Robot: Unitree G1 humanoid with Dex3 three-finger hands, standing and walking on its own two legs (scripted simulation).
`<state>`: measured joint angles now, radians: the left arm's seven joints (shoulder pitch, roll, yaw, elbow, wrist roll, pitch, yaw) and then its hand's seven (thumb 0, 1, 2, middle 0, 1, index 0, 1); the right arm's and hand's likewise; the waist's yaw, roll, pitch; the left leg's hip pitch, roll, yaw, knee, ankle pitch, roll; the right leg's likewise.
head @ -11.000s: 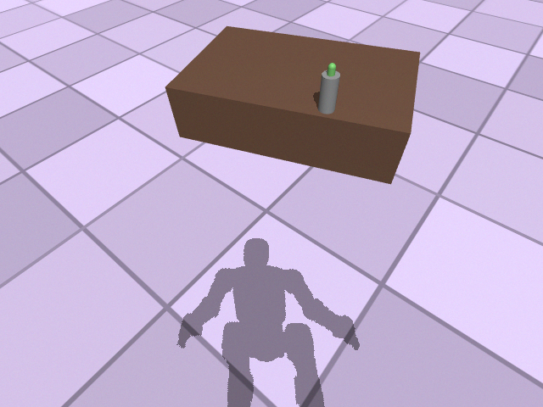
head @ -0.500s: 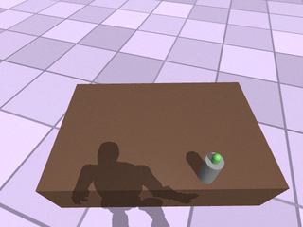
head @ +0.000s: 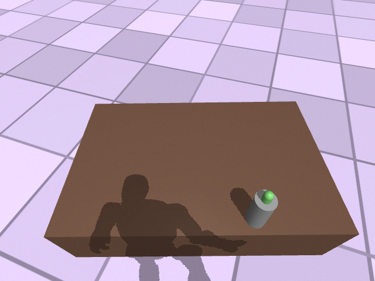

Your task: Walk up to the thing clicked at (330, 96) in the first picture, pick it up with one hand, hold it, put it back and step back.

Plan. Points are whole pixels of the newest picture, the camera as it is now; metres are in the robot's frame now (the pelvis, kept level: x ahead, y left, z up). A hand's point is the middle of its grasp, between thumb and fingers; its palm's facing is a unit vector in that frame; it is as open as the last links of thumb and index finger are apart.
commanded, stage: stand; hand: right
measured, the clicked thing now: (261, 207) +0.41 -0.24 -0.34
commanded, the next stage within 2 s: go down in 0.78 s
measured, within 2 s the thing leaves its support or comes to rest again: neither
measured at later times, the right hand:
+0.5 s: hand out of the picture +0.08 -0.25 -0.16, palm faces -0.03 +0.94 -0.34, open 7.4 cm
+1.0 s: hand out of the picture +0.11 -0.25 -0.16, palm faces +0.04 +0.95 -0.32, open 8.4 cm
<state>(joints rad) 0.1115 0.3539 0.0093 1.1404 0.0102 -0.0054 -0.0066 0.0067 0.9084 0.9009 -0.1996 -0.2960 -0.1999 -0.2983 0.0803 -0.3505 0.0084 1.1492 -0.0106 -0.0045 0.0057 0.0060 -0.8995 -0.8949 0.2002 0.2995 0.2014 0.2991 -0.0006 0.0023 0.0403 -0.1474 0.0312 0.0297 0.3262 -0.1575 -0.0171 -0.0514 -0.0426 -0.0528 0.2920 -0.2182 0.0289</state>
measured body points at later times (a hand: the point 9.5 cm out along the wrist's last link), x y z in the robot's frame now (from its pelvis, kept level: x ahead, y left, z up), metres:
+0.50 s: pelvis +0.00 +0.00 +0.00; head +0.01 +0.00 +0.45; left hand +0.07 +0.30 -0.13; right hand +0.08 -0.30 -0.13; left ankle +0.01 +0.13 -0.75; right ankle -0.04 -0.13 -0.75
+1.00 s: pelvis -0.01 +0.00 -0.01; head +0.03 +0.00 +0.44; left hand +0.08 +0.29 -0.13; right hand +0.10 -0.30 -0.13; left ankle +0.01 +0.13 -0.75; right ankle -0.04 -0.13 -0.75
